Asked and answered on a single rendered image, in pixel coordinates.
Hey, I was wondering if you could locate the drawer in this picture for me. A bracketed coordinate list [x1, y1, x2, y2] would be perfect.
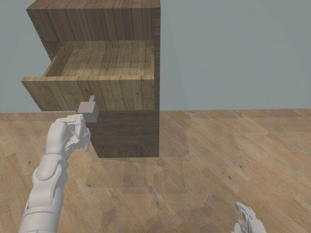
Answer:
[21, 40, 155, 111]

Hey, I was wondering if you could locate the robot right hand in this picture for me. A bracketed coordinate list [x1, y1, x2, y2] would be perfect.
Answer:
[231, 202, 267, 233]

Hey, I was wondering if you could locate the handle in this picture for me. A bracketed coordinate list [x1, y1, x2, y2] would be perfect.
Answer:
[77, 95, 99, 123]

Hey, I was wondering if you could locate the cabinet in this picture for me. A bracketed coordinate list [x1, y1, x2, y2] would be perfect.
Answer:
[26, 0, 161, 158]

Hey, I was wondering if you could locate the robot left hand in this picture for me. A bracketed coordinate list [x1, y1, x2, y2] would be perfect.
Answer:
[45, 114, 91, 160]

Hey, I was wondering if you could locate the robot left forearm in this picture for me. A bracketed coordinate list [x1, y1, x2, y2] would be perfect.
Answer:
[18, 153, 69, 233]

